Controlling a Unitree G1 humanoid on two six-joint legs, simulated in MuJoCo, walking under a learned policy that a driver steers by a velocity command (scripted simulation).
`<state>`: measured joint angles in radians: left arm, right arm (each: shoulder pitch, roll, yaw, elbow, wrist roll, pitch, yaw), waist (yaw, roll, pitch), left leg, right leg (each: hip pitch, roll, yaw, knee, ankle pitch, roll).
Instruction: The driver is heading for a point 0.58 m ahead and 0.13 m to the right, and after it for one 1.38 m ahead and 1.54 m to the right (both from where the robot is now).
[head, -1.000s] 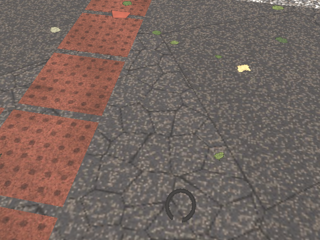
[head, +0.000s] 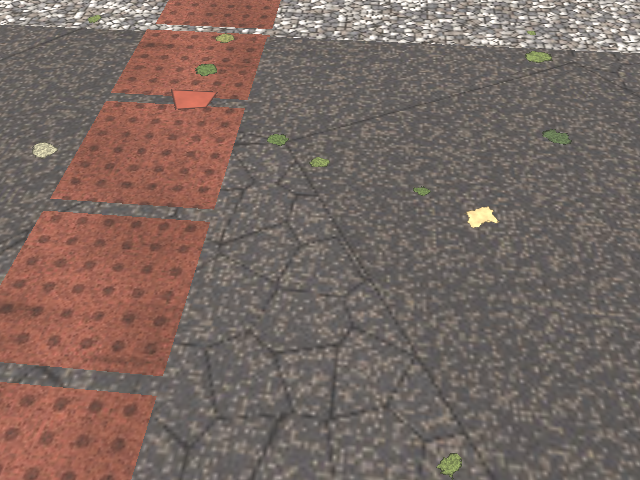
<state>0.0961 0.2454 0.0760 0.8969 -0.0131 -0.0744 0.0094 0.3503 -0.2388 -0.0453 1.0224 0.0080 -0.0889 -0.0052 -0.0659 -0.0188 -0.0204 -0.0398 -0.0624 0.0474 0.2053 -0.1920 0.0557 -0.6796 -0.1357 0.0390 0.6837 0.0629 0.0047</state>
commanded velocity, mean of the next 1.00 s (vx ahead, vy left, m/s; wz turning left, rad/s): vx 0.50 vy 0.00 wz -0.10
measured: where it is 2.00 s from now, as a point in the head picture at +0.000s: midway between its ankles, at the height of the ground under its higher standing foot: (386, 268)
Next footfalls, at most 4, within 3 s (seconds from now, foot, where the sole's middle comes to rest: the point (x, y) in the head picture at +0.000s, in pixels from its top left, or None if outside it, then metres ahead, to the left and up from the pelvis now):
0.14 right None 0.25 -0.16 -0.78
0.70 left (282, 462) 0.57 0.08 -0.78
1.28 right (390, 345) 0.84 -0.19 -0.78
1.78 left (353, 240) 1.19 -0.13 -0.78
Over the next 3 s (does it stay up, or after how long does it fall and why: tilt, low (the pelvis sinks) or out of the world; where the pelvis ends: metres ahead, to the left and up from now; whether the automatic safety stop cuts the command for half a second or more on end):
stays up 1.40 -0.64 -0.01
